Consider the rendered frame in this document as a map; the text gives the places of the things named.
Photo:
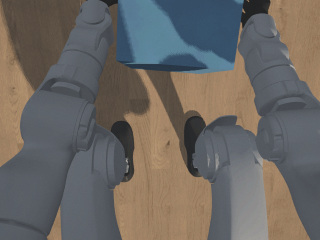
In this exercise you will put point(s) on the robot right forearm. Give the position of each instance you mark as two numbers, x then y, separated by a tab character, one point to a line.
272	75

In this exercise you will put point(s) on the robot left thigh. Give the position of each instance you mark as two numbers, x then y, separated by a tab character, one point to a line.
87	210

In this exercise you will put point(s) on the robot left forearm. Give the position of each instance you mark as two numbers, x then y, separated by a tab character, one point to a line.
83	57

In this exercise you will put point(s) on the robot left upper arm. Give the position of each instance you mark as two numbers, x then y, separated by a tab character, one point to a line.
55	127

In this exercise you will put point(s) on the carton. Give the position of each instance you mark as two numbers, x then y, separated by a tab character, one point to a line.
185	36

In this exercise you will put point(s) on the robot right upper arm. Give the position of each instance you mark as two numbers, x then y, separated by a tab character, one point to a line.
291	140

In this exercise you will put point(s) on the right robot foot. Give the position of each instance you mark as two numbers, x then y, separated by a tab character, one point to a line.
192	129

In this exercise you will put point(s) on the robot right hand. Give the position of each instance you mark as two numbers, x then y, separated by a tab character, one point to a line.
254	7

